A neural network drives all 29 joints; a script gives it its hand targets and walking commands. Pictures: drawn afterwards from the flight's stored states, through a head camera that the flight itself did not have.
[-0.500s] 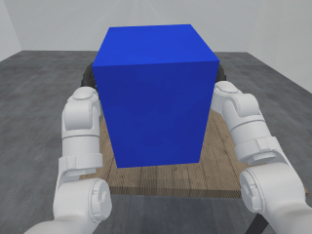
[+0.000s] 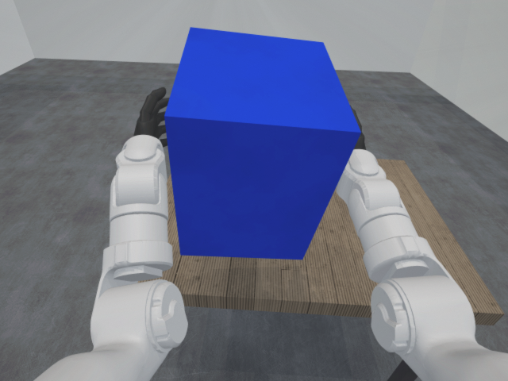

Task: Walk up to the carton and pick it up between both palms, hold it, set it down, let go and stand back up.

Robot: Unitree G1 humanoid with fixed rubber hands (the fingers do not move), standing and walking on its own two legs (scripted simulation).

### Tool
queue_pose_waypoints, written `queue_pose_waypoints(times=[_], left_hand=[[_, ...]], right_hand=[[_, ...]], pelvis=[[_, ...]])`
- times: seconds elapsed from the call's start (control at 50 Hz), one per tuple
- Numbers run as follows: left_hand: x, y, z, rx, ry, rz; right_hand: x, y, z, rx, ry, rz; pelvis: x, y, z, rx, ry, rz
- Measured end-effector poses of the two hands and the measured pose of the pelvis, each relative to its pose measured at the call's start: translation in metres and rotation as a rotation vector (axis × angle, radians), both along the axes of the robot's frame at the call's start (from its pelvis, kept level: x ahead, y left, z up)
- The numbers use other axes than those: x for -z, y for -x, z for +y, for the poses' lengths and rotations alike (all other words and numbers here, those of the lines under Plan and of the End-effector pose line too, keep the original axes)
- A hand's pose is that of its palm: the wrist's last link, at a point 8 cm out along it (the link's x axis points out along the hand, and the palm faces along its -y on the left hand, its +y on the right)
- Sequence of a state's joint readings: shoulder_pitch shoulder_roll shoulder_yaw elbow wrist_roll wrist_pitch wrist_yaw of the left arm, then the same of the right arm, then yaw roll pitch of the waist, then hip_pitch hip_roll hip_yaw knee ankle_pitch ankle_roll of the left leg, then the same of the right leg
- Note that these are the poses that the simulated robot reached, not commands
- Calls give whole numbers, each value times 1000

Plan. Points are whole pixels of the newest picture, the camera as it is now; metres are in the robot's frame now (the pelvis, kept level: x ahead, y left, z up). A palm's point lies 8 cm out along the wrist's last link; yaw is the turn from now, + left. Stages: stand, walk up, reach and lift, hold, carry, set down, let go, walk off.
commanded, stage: set down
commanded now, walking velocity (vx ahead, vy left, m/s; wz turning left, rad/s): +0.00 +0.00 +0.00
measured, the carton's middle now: (250, 151) +0.42 +0.01 +0.22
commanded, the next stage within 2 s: none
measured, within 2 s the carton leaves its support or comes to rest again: neither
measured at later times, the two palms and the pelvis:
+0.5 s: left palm (163, 162) +0.40 +0.15 +0.21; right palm (349, 173) +0.39 -0.16 +0.19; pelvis +0.00 +0.00 +0.00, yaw -1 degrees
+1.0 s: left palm (175, 174) +0.42 +0.14 +0.17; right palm (348, 182) +0.40 -0.17 +0.16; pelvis +0.01 -0.01 +0.00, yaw -1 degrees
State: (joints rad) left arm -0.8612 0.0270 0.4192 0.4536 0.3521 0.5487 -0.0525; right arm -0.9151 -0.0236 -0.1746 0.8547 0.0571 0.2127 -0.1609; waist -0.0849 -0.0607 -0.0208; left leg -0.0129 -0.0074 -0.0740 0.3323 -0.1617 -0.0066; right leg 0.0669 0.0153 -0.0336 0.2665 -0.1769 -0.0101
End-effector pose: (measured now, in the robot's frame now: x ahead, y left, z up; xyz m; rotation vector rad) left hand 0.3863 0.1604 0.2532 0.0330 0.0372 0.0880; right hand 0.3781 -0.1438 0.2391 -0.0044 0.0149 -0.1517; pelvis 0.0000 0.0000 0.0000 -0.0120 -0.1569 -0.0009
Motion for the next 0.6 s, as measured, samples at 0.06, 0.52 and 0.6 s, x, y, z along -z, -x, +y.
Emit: queue_pose_waypoints(times=[0.06,0.52,0.6], left_hand=[[12,-2,0,1,-17,0],[46,-13,-12,6,-4,59],[50,-15,-11,5,-5,63]], right_hand=[[17,-1,0,1,2,-1],[45,-7,-11,19,8,41],[49,-9,-11,17,6,44]], pelvis=[[0,-2,0,-5,3,-2],[0,-1,2,14,2,40],[-1,-2,1,9,1,42]])
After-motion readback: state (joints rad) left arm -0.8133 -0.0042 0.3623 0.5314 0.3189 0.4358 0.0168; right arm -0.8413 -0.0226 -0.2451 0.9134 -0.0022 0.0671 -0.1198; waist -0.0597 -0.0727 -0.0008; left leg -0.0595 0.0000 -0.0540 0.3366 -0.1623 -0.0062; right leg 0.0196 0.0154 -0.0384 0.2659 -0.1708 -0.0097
